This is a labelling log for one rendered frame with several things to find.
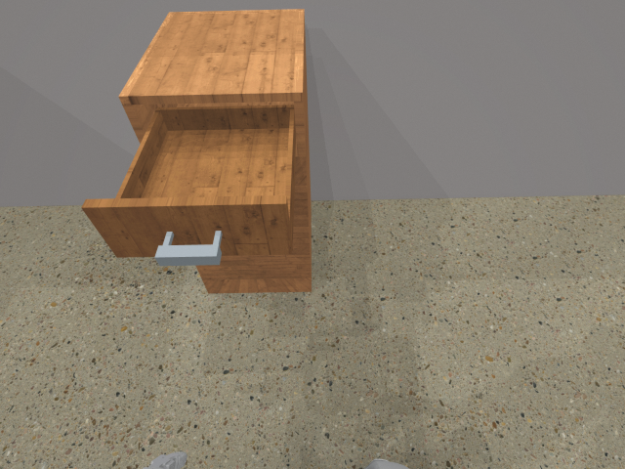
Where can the drawer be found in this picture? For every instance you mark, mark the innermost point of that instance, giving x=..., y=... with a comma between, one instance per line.
x=204, y=169

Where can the cabinet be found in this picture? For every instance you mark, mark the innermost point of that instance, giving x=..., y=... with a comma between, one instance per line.
x=233, y=59

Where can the handle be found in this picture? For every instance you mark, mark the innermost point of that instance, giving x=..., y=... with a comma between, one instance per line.
x=189, y=255

